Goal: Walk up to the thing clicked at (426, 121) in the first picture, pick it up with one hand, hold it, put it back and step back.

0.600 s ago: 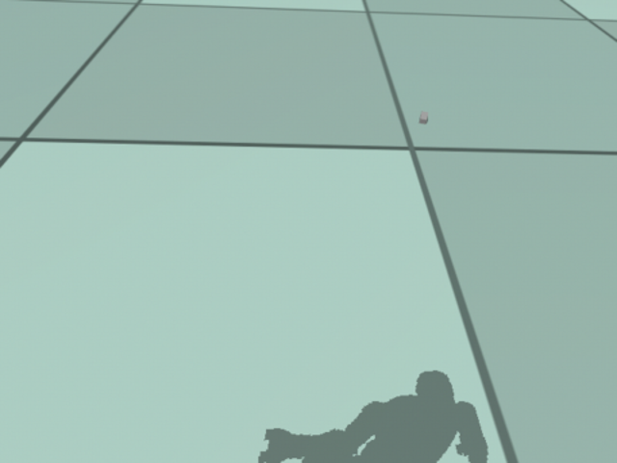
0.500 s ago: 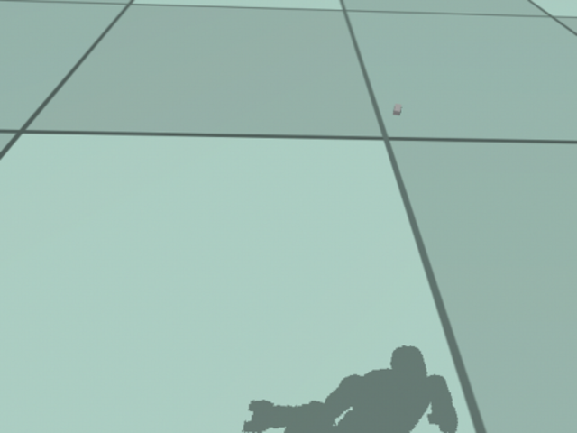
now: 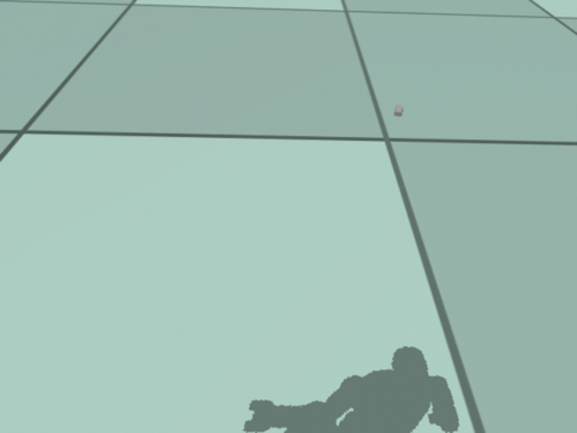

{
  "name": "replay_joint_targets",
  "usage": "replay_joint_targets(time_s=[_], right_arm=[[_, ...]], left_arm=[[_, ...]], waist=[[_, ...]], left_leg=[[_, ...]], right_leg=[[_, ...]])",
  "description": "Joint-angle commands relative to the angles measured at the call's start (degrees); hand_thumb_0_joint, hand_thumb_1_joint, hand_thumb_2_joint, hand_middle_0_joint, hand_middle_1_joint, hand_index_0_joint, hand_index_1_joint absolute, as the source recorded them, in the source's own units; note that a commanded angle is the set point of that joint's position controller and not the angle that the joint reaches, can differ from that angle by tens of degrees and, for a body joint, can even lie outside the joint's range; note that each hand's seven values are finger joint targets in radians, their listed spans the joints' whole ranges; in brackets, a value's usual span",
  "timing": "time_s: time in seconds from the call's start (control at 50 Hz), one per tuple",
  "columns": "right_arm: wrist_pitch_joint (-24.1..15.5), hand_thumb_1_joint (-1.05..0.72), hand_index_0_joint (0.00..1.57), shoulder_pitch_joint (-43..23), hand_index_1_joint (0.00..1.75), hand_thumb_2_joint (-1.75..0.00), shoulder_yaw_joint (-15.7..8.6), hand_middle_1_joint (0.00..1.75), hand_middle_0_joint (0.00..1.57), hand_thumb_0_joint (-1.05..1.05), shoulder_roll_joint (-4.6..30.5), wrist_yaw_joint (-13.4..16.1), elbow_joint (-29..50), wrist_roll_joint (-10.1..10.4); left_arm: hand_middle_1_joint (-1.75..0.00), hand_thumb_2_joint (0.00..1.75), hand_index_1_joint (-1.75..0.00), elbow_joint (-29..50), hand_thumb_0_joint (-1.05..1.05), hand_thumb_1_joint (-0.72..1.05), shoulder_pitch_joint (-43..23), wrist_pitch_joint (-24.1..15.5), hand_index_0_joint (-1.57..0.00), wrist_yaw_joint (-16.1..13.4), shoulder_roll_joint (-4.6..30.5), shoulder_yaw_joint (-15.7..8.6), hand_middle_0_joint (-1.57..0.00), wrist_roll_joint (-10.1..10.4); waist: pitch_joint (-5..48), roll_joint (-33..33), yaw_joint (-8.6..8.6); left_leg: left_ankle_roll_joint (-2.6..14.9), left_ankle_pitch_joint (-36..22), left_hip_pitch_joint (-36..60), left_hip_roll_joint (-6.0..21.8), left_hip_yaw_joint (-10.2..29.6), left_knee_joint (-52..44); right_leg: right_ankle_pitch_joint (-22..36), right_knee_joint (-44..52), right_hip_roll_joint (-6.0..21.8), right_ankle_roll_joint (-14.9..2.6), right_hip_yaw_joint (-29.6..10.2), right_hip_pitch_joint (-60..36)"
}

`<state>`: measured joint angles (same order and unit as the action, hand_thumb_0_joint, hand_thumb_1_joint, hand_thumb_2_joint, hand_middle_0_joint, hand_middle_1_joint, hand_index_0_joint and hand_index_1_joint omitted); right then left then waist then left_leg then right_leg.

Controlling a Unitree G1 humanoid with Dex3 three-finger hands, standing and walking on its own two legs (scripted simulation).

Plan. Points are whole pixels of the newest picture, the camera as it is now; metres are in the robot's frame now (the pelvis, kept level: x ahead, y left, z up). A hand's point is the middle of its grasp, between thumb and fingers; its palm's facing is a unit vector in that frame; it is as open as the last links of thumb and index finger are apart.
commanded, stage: stand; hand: left
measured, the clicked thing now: (398, 110) +2.11 -0.75 -0.77
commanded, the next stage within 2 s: walk up in 0.52 s
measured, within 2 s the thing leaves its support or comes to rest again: neither
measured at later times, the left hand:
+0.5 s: hand out of the picture +0.07 +0.25 -0.16, palm faces -0.04 -0.94 -0.34, open 7.4 cm
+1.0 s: hand (206, 322) +0.32 +0.15 -0.12, palm faces -0.27 -0.81 -0.52, open 7.4 cm
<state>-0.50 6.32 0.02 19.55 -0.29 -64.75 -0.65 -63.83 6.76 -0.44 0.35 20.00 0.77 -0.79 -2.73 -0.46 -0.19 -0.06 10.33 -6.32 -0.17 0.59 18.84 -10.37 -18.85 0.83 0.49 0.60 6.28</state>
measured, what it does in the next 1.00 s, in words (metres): walks ahead, turning right: right foot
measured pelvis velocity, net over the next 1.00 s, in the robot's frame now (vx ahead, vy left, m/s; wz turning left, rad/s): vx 0.14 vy -0.11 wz -0.41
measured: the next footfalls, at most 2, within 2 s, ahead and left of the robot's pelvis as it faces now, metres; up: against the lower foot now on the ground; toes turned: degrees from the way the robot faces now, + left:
right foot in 0.88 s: +0.14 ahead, -0.25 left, +0.00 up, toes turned -30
left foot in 1.36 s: +0.62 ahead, -0.16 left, +0.00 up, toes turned -38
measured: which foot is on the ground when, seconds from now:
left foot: down 0.00-0.90, up 0.92-1.00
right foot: down 0.00-0.58, up 0.60-0.86, down 0.88-1.00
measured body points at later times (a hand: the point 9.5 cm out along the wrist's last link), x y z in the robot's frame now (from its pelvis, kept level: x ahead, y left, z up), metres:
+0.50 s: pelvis +0.00 +0.00 +0.00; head +0.01 +0.00 +0.45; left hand +0.08 +0.30 -0.13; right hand +0.08 -0.30 -0.13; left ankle +0.00 +0.12 -0.75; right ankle +0.00 -0.12 -0.75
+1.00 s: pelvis +0.14 -0.11 -0.04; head +0.09 -0.17 +0.40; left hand +0.33 +0.19 -0.09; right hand +0.14 -0.48 -0.17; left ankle +0.08 +0.07 -0.68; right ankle +0.11 -0.24 -0.75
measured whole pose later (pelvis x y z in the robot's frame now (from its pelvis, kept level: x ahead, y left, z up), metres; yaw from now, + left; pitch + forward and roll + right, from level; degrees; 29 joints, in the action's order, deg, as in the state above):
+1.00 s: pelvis +0.14 -0.11 -0.04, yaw -24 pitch -1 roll +0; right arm -1.0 6.8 -5.2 30.9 -6.5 -54.0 -2.0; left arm -55.2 13.9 -3.1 4.4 24.6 -4.5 -0.1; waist 3.2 9.8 -3.0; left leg 0.0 29.9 -17.1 4.4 -1.2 66.5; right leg -22.0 -45.4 3.9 -0.3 4.9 22.6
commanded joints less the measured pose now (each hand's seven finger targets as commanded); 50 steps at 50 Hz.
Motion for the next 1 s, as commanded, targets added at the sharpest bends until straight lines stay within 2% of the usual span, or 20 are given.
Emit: replay_joint_targets(time_s=[0.0, 0.48, 0.5, 0.52, 0.54, 0.56, 0.58, 0.6, 0.64, 0.68, 0.72, 0.78, 0.82, 0.84, 0.86, 0.88, 0.9, 0.92, 0.94, 0.98], right_arm=[[-1.32, -0.90, 0.20, -2.63, 0.30, -0.90, -2.37, 0.30, 0.20, 0.00, 12.14, 0.69, 3.30, 0.29], [-1.36, -0.90, 0.20, -1.72, 0.30, -0.90, -2.14, 0.30, 0.20, 0.00, 12.16, 0.90, 3.48, 0.28], [-3.43, -0.90, 0.20, -2.39, 0.30, -0.90, -8.15, 0.30, 0.20, 0.00, 22.15, -1.90, 11.40, -1.59], [-3.65, -0.90, 0.20, -0.66, 0.30, -0.90, -8.21, 0.30, 0.20, 0.00, 21.29, -2.70, 10.18, -1.85], [-3.69, -0.90, 0.20, 5.18, 0.30, -0.90, -8.62, 0.30, 0.20, 0.00, 21.47, -2.85, 9.17, -2.02], [-3.92, -0.90, 0.20, 8.42, 0.30, -0.90, -9.23, 0.30, 0.20, 0.00, 22.47, -2.70, 9.46, -1.08], [-4.23, -0.90, 0.20, 3.89, 0.30, -0.90, -9.40, 0.30, 0.20, 0.00, 22.77, -2.79, 11.58, -1.00], [-4.42, -0.90, 0.20, -0.75, 0.30, -0.90, -9.51, 0.30, 0.20, 0.00, 22.74, -2.75, 13.61, -1.11], [-5.18, -0.90, 0.20, -3.63, 0.30, -0.90, -9.04, 0.30, 0.20, 0.00, 20.91, -2.89, 15.08, -1.40], [-5.77, -0.90, 0.20, -8.47, 0.30, -0.90, -9.48, 0.30, 0.20, 0.00, 22.33, -3.73, 17.09, -1.22], [-5.84, -0.90, 0.20, -9.60, 0.30, -0.90, -9.50, 0.30, 0.20, 0.00, 21.99, -4.48, 17.82, -1.12], [-4.97, -0.90, 0.20, -7.24, 0.30, -0.90, -9.80, 0.30, 0.20, 0.00, 22.49, -5.02, 17.57, -1.47], [-4.51, -0.90, 0.20, -8.08, 0.30, -0.90, -9.52, 0.30, 0.20, 0.00, 22.47, -5.14, 18.13, -1.30], [-4.14, -0.90, 0.20, -9.68, 0.30, -0.90, -9.18, 0.30, 0.20, 0.00, 21.63, -5.18, 18.82, -1.43], [-3.83, -0.90, 0.20, -10.14, 0.30, -0.90, -7.79, 0.30, 0.20, 0.00, 18.36, -5.49, 19.80, -1.73], [-3.81, -0.90, 0.20, -11.65, 0.30, -0.90, -5.91, 0.30, 0.20, 0.00, 14.37, -6.22, 22.36, -1.60], [-3.90, -0.90, 0.20, -13.45, 0.30, -0.90, -5.63, 0.30, 0.20, 0.00, 15.47, -6.82, 24.94, -0.38], [-4.46, -0.90, 0.20, -16.25, 0.30, -0.90, -5.98, 0.30, 0.20, 0.00, 18.60, -6.80, 25.12, -1.17], [-5.15, -0.90, 0.20, -16.34, 0.30, -0.90, -5.88, 0.30, 0.20, 0.00, 19.56, -6.94, 24.35, -0.45], [-5.23, -0.90, 0.20, -10.09, 0.30, -0.90, -5.73, 0.30, 0.20, 0.00, 19.92, -6.86, 20.69, 0.74]], left_arm=[[-0.30, 0.90, -0.30, 3.45, 0.00, 0.90, -1.81, -1.48, -0.20, -0.91, 11.54, -2.38, -0.20, 0.27], [-0.30, 0.90, -0.30, 3.37, 0.00, 0.90, -1.87, -1.35, -0.20, -0.94, 12.14, -2.62, -0.20, 0.27], [-0.30, 0.90, -0.30, 8.64, 0.00, 0.90, 2.09, -1.45, -0.20, 2.23, 21.24, -7.27, -0.20, -0.37], [-0.30, 0.90, -0.30, 10.27, 0.00, 0.90, -4.16, -1.40, -0.20, 3.18, 19.85, -6.66, -0.20, -0.13], [-0.30, 0.90, -0.30, 12.88, 0.00, 0.90, -12.14, -1.34, -0.20, 3.62, 17.67, -6.40, -0.20, -0.04], [-0.30, 0.90, -0.30, 14.79, 0.00, 0.90, -17.06, -1.69, -0.20, 3.91, 14.99, -6.54, -0.20, -0.13], [-0.30, 0.90, -0.30, 14.94, 0.00, 0.90, -15.52, -1.93, -0.20, 3.99, 15.94, -6.69, -0.20, -0.59], [-0.30, 0.90, -0.30, 14.50, 0.00, 0.90, -12.29, -1.96, -0.20, 4.29, 17.34, -6.82, -0.20, -0.74], [-0.30, 0.90, -0.30, 12.08, 0.00, 0.90, -5.09, -1.65, -0.20, 5.17, 17.84, -7.21, -0.20, -0.09], [-0.30, 0.90, -0.30, 11.49, 0.00, 0.90, -0.09, -0.75, -0.20, 6.55, 17.88, -7.82, -0.20, 0.37], [-0.30, 0.90, -0.30, 11.26, 0.00, 0.90, 0.76, -0.80, -0.20, 7.17, 18.13, -8.12, -0.20, 0.41], [-0.30, 0.90, -0.30, 12.13, 0.00, 0.90, -1.06, -1.03, -0.20, 7.32, 17.67, -8.33, -0.20, 0.09], [-0.30, 0.90, -0.30, 11.37, 0.00, 0.90, 1.29, -1.37, -0.20, 6.75, 17.71, -8.33, -0.20, 0.09], [-0.30, 0.90, -0.30, 9.95, 0.00, 0.90, 5.45, -1.66, -0.20, 6.32, 18.28, -8.63, -0.20, -0.08], [-0.30, 0.90, -0.30, 7.32, 0.00, 0.90, 12.93, -2.29, -0.20, 5.44, 20.83, -9.62, -0.20, -0.14], [-0.30, 0.90, -0.30, 5.53, 0.00, 0.90, 22.26, -2.74, -0.20, 3.83, 25.57, -11.32, -0.20, -0.39], [-0.30, 0.90, -0.30, 6.85, 0.00, 0.90, 19.96, -2.89, -0.20, 3.28, 29.26, -11.30, -0.20, 0.65], [-0.30, 0.90, -0.30, 8.69, 0.00, 0.90, 15.59, -2.92, -0.20, 2.72, 30.70, -11.14, -0.20, 1.03], [-0.30, 0.90, -0.30, 10.63, 0.00, 0.90, 12.11, -3.19, -0.20, 1.90, 29.17, -10.59, -0.20, 1.31], [-0.30, 0.90, -0.30, 11.21, 0.00, 0.90, 7.31, -4.23, -0.20, 0.04, 25.70, -9.31, -0.20, 1.74]], waist=[[3.34, 1.11, 0.11], [3.75, 0.43, 0.19], [8.53, 5.71, 1.70], [3.71, 4.56, 5.25], [0.74, 8.06, 10.03], [2.54, 16.70, 11.99], [2.37, 12.83, 8.98], [2.95, 9.15, 5.48], [4.86, 6.28, 1.41], [4.52, 8.94, -1.99], [4.01, 8.60, -2.40], [1.18, 6.23, -1.16], [-0.07, 4.21, -2.54], [-0.11, 0.46, -5.03], [1.68, -10.81, -8.62], [0.80, -23.00, -12.81], [-2.07, -24.85, -10.40], [-3.78, -18.07, -8.91], [-2.92, -11.86, -6.90], [1.29, -6.62, -2.23]], left_leg=[[1.20, -6.42, -0.51, 6.98, 5.18, -3.31], [1.23, -8.12, 0.86, 7.40, 4.88, -3.12], [4.06, 22.75, 9.79, 7.29, 1.07, 6.68], [5.99, 28.68, 15.50, 8.16, 2.95, 5.03], [7.98, 33.61, 23.72, 12.57, 7.00, -2.12], [11.48, 36.50, 22.01, 23.49, 18.13, -10.54], [13.43, 30.50, 16.18, 29.32, 20.38, -13.13], [12.61, 26.97, 11.14, 30.20, 18.46, -14.18], [10.92, 25.60, 7.26, 25.61, 10.08, -14.01], [9.25, 26.81, 2.53, 23.06, 2.27, -12.88], [7.80, 24.01, 2.72, 19.14, -5.28, -9.02], [8.19, 24.94, -1.23, 17.32, -10.48, -3.93], [8.25, 28.75, -8.03, 16.77, -12.15, 1.21], [7.49, 29.47, -14.09, 14.45, -14.78, 8.60], [5.64, 24.18, -21.39, 8.58, -17.82, 28.51], [2.55, 24.85, -34.90, 3.66, -14.60, 50.20], [0.01, 24.65, -43.24, -0.35, -3.96, 54.88], [-0.73, 22.77, -45.01, 2.24, 2.14, 54.72], [-0.58, 18.90, -46.94, 5.35, 5.00, 53.89], [0.60, 12.00, -42.30, 8.10, 6.41, 50.15]], right_leg=[[5.72, 2.96, 6.67, -1.90, -5.35, -0.45], [8.24, 2.66, 6.74, -2.11, -5.61, -0.77], [-19.77, 0.04, 7.12, -5.92, -15.09, 14.75], [-24.19, 0.35, 6.47, -4.38, -13.88, 31.03], [-20.61, -4.93, 3.34, -2.01, -6.87, 45.13], [-15.42, -23.62, 1.00, -2.63, -0.51, 46.61], [-15.50, -30.97, 4.97, -2.45, -2.36, 44.71], [-14.67, -34.34, 7.42, -2.05, -2.95, 39.56], [-11.61, -36.11, 9.03, -1.35, -3.12, 33.56], [-8.88, -34.19, 10.32, -0.32, -1.10, 28.07], [-6.05, -28.77, 10.07, 0.03, 1.27, 24.49], [-3.28, -24.39, 8.37, -0.12, 7.70, 19.10], [-3.39, -23.69, 7.13, -0.91, 9.58, 12.68], [-2.74, -21.04, 5.70, -1.57, 10.18, 5.56], [-9.05, -17.87, 2.57, -3.38, 6.94, -2.80], [-30.48, -7.79, 8.24, -7.80, -13.29, -6.26], [-48.09, 11.92, 17.02, -11.81, -44.02, -4.60], [-51.40, 18.69, 23.12, -14.83, -55.68, -3.98], [-43.58, 17.16, 23.18, -15.86, -50.99, -7.10], [-25.29, 8.71, 18.42, -11.16, -33.06, -7.98]])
